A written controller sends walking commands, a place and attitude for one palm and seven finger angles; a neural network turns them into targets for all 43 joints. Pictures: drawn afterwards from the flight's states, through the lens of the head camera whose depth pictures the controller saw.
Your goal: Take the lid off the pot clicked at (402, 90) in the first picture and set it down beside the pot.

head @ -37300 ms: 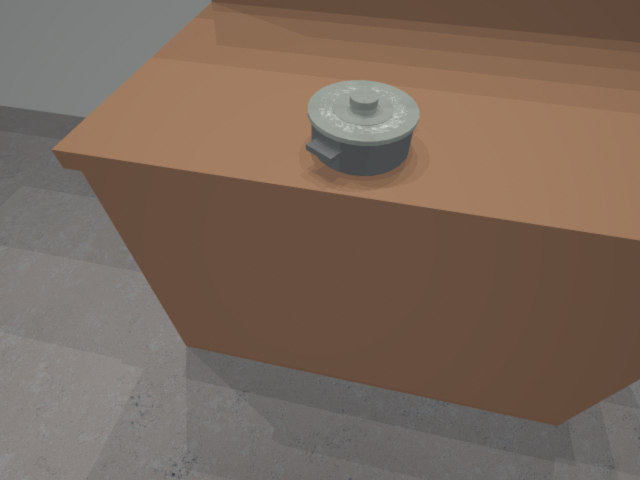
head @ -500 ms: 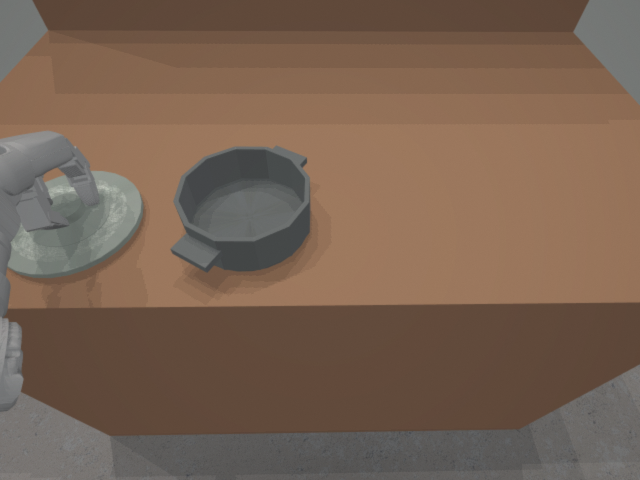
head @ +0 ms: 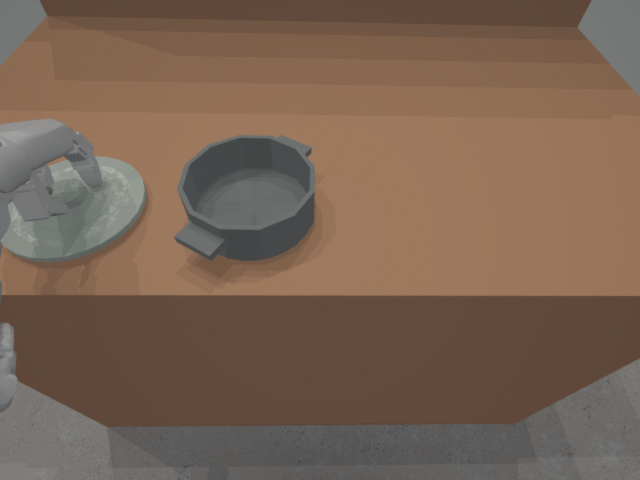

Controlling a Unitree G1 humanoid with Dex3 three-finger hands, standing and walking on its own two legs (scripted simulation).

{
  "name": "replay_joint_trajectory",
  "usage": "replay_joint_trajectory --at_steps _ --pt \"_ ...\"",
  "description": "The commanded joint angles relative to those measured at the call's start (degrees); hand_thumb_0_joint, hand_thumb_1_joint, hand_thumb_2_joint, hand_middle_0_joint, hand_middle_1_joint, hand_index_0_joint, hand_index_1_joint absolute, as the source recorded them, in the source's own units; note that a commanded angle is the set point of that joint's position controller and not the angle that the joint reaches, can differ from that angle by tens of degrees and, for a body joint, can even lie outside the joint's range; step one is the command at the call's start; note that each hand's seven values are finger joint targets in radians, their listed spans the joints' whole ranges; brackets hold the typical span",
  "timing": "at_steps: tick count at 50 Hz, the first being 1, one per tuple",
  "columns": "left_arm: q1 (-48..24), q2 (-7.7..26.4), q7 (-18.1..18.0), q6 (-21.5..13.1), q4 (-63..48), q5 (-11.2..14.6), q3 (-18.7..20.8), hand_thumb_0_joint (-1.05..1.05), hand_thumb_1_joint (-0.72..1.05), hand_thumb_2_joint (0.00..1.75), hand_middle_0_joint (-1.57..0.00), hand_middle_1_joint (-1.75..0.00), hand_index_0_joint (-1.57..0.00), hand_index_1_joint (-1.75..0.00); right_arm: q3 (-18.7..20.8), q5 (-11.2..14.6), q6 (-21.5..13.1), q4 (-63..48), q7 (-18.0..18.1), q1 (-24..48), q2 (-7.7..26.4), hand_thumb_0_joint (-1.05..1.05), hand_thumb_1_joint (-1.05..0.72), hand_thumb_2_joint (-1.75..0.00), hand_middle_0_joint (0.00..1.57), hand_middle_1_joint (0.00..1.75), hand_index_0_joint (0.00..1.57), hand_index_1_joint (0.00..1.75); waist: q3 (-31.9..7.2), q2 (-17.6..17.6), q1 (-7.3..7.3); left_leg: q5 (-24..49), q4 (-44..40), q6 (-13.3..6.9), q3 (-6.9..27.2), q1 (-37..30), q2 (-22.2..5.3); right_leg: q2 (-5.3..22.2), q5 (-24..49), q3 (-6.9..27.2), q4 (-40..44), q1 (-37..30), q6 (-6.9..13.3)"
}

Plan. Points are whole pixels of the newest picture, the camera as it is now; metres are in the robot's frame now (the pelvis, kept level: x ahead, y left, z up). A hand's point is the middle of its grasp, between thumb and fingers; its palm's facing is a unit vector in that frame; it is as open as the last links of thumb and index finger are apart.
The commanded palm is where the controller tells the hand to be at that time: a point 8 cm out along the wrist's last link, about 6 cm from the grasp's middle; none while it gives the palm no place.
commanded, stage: open the fingers wide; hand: left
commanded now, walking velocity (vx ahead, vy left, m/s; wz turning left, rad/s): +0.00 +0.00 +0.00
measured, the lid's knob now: (66, 193) +0.45 +0.33 +0.10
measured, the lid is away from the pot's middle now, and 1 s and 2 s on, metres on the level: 0.23 0.23 0.23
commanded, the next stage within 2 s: raise the empty hand in 0.58 s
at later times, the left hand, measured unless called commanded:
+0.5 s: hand (57, 188) +0.43 +0.32 +0.13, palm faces -0.37 -0.09 -0.93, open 10.8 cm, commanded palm +0.43 +0.32 +0.19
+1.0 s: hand (31, 177) +0.42 +0.33 +0.16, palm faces -0.31 -0.07 -0.95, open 11.0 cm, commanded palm +0.42 +0.33 +0.22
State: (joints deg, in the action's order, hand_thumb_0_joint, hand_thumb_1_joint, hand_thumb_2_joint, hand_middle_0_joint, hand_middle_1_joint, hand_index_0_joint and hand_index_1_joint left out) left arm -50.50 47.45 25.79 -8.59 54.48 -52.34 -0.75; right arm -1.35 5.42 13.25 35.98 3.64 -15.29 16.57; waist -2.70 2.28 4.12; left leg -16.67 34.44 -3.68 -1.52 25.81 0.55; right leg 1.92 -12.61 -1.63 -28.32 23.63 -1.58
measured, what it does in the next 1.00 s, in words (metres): stands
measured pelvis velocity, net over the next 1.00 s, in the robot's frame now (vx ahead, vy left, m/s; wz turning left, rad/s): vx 0.02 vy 0.01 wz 0.02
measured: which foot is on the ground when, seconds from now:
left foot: down 0.00-1.00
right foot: down 0.00-1.00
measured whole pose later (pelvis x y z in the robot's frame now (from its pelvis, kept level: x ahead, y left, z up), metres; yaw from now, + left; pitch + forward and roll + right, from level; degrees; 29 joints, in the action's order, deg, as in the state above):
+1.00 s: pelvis +0.02 +0.01 +0.01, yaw +1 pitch +7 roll -2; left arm -42.6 46.9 26.6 -3.4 38.9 -49.3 0.2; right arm -1.1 4.9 12.9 34.8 2.0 -13.2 16.9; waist -2.1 3.1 2.9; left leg -15.5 29.7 -4.0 -0.5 20.9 1.6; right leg 2.6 -11.5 -2.5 -22.8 17.9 -1.4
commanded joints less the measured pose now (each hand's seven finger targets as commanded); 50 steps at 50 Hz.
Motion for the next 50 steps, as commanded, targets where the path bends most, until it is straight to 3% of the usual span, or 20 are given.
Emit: replay_joint_trajectory --at_steps 1,5,10,13,15,16,19,21,24,26,30,31,34,37,38,40,41,45,49,50 --pt "-23.6 16.6 -1.8 0.0 -10.5 0.8 4.7 0.00 0.07 0.99 -0.63 -0.70 -0.63 -0.70 3.7 -0.4 -1.1 -5.3 0.5 -1.4 9.4 0.00 -0.90 -0.90 0.20 0.30 0.20 0.30 -18.0 2.9 1.12 13.6 -5.1 -1.1 2.2 -13.5 1.2 -5.0 5.9 -2.6 2.5 -2.9 4.3" --pt "-22.0 14.5 -1.7 0.0 -10.9 1.5 3.5 0.00 0.01 0.95 -0.58 -0.69 -0.58 -0.68 3.8 -0.3 -1.0 -5.4 0.3 -1.1 9.4 0.00 -0.90 -0.90 0.20 0.30 0.20 0.30 -16.9 3.2 1.43 17.3 -4.8 -1.0 2.7 -15.1 1.0 -5.1 7.1 -2.8 2.7 -1.7 4.5" --pt "-20.0 17.3 -2.2 0.2 -10.7 1.8 6.2 0.00 -0.06 0.91 -0.51 -0.67 -0.51 -0.67 3.7 -0.3 -0.9 -5.6 0.2 -1.1 9.6 0.00 -0.90 -0.90 0.20 0.30 0.20 0.30 -17.1 1.8 0.92 16.1 -5.2 -1.2 2.3 -13.6 1.2 -5.0 7.5 -2.5 2.9 -3.8 4.5" --pt "-21.9 13.3 -1.9 0.7 -11.5 1.6 2.7 0.00 -0.11 0.88 -0.47 -0.65 -0.47 -0.65 3.6 -0.2 -0.9 -5.4 0.1 -0.9 9.2 0.00 -0.90 -0.90 0.20 0.30 0.20 0.30 -15.7 3.1 1.45 16.2 -5.7 -0.9 2.8 -14.5 1.0 -5.3 6.3 -2.9 3.1 -1.7 4.4" --pt "-21.1 15.3 -2.3 0.6 -12.9 1.4 4.3 0.00 -0.12 0.88 -0.46 -0.64 -0.46 -0.64 3.9 -0.3 -1.1 -5.5 -0.1 -0.7 9.6 0.00 -0.90 -0.90 0.20 0.30 0.20 0.30 -17.0 4.1 1.04 18.4 -5.4 -0.9 3.0 -16.0 0.9 -5.1 7.1 -2.6 3.3 -2.3 4.6" --pt "-21.2 17.5 -2.7 0.5 -15.3 1.3 6.4 0.00 -0.12 0.88 -0.46 -0.64 -0.46 -0.64 3.9 -0.5 -1.0 -5.8 -0.2 -1.2 9.4 0.00 -0.90 -0.90 0.20 0.30 0.20 0.30 -20.4 4.4 0.57 20.4 -5.3 -1.0 3.1 -17.0 1.1 -5.3 8.4 -2.4 2.9 -4.3 4.5" --pt "-17.7 17.3 -2.6 1.0 -11.8 1.7 7.1 0.00 -0.13 0.88 -0.47 -0.63 -0.47 -0.63 3.7 -0.5 -1.0 -5.7 -0.1 -1.0 9.3 0.00 -0.90 -0.90 0.20 0.30 0.20 0.30 -18.5 1.8 0.62 19.7 -5.3 -1.1 2.3 -14.6 1.2 -5.1 9.4 -2.4 3.0 -5.1 4.3" --pt "-20.1 18.6 -2.9 0.8 -16.1 1.8 7.8 0.00 -0.13 0.89 -0.47 -0.63 -0.47 -0.63 3.8 -0.6 -0.9 -6.3 -0.3 -0.6 9.2 0.00 -0.90 -0.90 0.20 0.30 0.20 0.30 -20.7 3.7 0.39 22.2 -5.5 -1.1 3.0 -16.7 1.0 -5.0 10.0 -2.2 3.2 -5.9 4.3" --pt "-18.6 15.7 -2.7 1.3 -16.3 1.9 5.9 0.00 -0.13 0.90 -0.48 -0.62 -0.48 -0.62 3.7 -0.4 -1.0 -6.1 -0.4 0.0 9.2 0.00 -0.90 -0.90 0.20 0.30 0.20 0.30 -18.5 4.2 0.80 24.2 -5.6 -0.8 3.2 -17.4 0.6 -5.0 10.1 -2.6 3.6 -4.1 4.3" --pt "-18.3 18.2 -2.9 1.1 -20.5 2.3 8.3 0.00 -0.13 0.90 -0.48 -0.61 -0.48 -0.61 3.9 -0.6 -1.0 -6.7 -0.8 0.3 9.2 0.00 -0.90 -0.90 0.20 0.30 0.20 0.30 -20.8 4.8 0.07 27.0 -5.6 -0.8 3.9 -19.3 0.4 -5.0 10.7 -2.3 3.7 -5.4 4.2" --pt "-12.9 17.5 -3.2 1.6 -18.4 2.9 8.8 0.00 -0.14 0.91 -0.48 -0.60 -0.48 -0.60 3.7 -0.6 -1.2 -6.8 -1.0 0.7 9.3 0.00 -0.90 -0.90 0.20 0.30 0.20 0.30 -19.8 4.4 -0.13 29.5 -5.3 -0.5 3.8 -18.9 0.4 -4.9 11.9 -2.5 3.8 -5.7 4.3" --pt "-15.5 17.6 -3.2 1.6 -21.9 2.9 8.7 0.00 -0.14 0.91 -0.49 -0.60 -0.49 -0.60 3.7 -0.7 -1.1 -6.8 -1.2 1.0 9.1 0.00 -0.90 -0.90 0.20 0.30 0.20 0.30 -20.8 5.3 -0.11 29.9 -5.6 -0.6 4.0 -19.8 0.3 -4.9 12.1 -2.4 3.8 -5.8 4.1" --pt "-13.3 15.4 -3.1 2.7 -17.7 2.9 7.2 0.00 -0.14 0.92 -0.49 -0.58 -0.49 -0.58 3.6 -0.6 -1.3 -6.4 -1.2 1.2 9.0 0.00 -0.90 -0.90 0.20 0.30 0.20 0.30 -17.2 3.2 0.13 26.4 -5.8 -0.7 3.5 -17.8 0.6 -5.0 10.6 -2.6 4.2 -4.9 4.1" --pt "-16.9 21.4 -3.5 2.5 -24.3 2.3 11.3 0.00 -0.14 0.92 -0.49 -0.58 -0.49 -0.58 3.7 -0.8 -1.4 -7.3 -1.0 1.8 9.2 0.00 -0.90 -0.90 0.20 0.30 0.20 0.30 -22.8 4.6 -0.69 29.2 -5.9 -1.0 3.6 -20.0 1.0 -4.7 13.6 -2.0 4.1 -9.2 4.3" --pt "-16.6 21.0 -3.5 2.7 -24.4 2.2 11.0 0.00 -0.14 0.92 -0.49 -0.58 -0.49 -0.58 3.5 -0.7 -1.6 -7.4 -0.9 2.0 9.0 0.00 -0.90 -0.90 0.20 0.30 0.20 0.30 -23.3 5.0 -0.60 31.0 -5.8 -0.9 3.8 -20.4 1.0 -4.7 14.4 -2.1 4.0 -9.4 4.2" --pt "-16.6 21.2 -3.3 2.7 -26.1 2.8 11.2 0.00 -0.14 0.92 -0.49 -0.58 -0.49 -0.58 3.6 -0.8 -1.9 -7.3 -0.9 2.0 9.2 0.00 -0.90 -0.90 0.20 0.30 0.20 0.30 -23.1 7.0 -0.38 33.8 -5.7 -0.6 4.2 -22.0 0.6 -4.6 15.0 -2.2 4.6 -8.7 4.3" --pt "-13.5 21.0 -3.1 3.2 -22.0 2.9 11.9 0.00 -0.14 0.92 -0.49 -0.58 -0.49 -0.58 3.5 -1.0 -2.0 -7.1 -1.0 1.7 8.9 0.00 -0.90 -0.90 0.20 0.30 0.20 0.30 -21.1 4.5 -0.60 32.2 -5.7 -0.7 4.1 -20.2 0.7 -4.8 13.9 -2.4 4.6 -8.6 4.1" --pt "-16.6 16.4 -1.6 4.3 -24.6 3.7 6.9 0.00 -0.14 0.92 -0.49 -0.58 -0.49 -0.58 3.6 -0.5 -1.7 -7.3 -1.2 3.3 9.1 0.00 -0.90 -0.90 0.20 0.30 0.20 0.30 -18.5 5.7 0.41 28.6 -6.6 -0.6 3.9 -20.5 0.7 -4.5 12.1 -2.4 5.8 -6.9 4.2" --pt "-17.1 17.2 -0.7 5.1 -26.6 3.6 7.5 0.00 -0.14 0.92 -0.49 -0.58 -0.49 -0.58 3.4 -0.7 -1.8 -7.0 -1.3 3.2 8.9 0.00 -0.90 -0.90 0.20 0.30 0.20 0.30 -19.1 6.3 0.31 30.1 -6.5 -0.4 4.4 -21.9 0.9 -5.0 12.2 -2.7 6.0 -6.4 4.1" --pt "-16.8 20.0 -0.8 5.1 -26.2 4.0 9.7 0.00 -0.14 0.92 -0.49 -0.58 -0.49 -0.58 3.5 -0.8 -1.7 -6.7 -1.4 2.9 9.6 0.00 -0.90 -0.90 0.20 0.30 0.20 0.30 -19.4 5.3 0.02 29.4 -6.6 -0.4 4.3 -21.1 0.9 -4.7 12.7 -2.5 6.2 -7.8 4.3"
